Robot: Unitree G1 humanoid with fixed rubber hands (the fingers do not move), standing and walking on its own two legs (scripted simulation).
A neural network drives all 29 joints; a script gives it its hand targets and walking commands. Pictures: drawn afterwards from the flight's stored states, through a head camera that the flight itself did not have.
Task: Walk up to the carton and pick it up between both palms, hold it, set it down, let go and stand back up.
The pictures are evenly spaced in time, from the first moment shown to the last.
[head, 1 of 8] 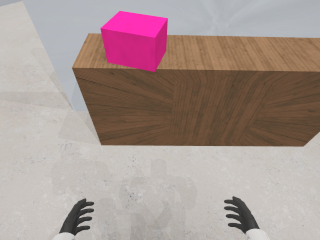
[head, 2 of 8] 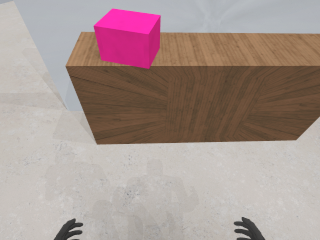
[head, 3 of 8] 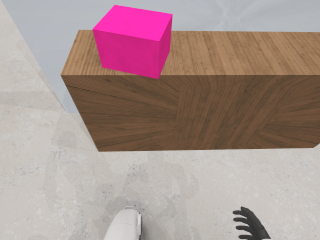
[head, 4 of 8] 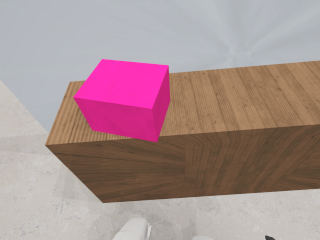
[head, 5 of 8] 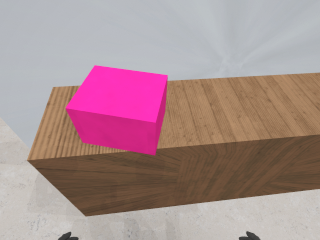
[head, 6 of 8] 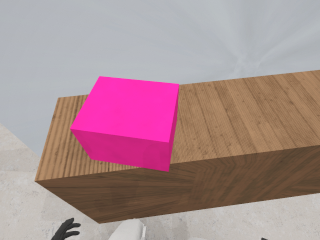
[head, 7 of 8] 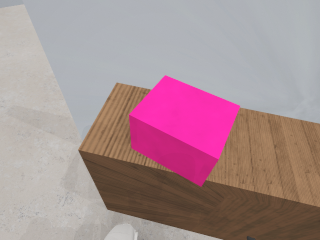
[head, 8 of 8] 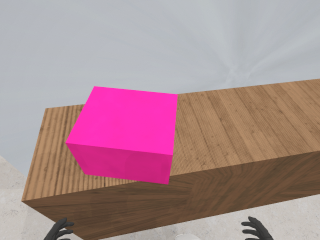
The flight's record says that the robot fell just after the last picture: no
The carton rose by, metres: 0.00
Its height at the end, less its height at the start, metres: +0.00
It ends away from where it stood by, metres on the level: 0.00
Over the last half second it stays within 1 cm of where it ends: yes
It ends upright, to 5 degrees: yes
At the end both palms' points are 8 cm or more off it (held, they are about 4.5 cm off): yes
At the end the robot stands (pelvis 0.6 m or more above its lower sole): yes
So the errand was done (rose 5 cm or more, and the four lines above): no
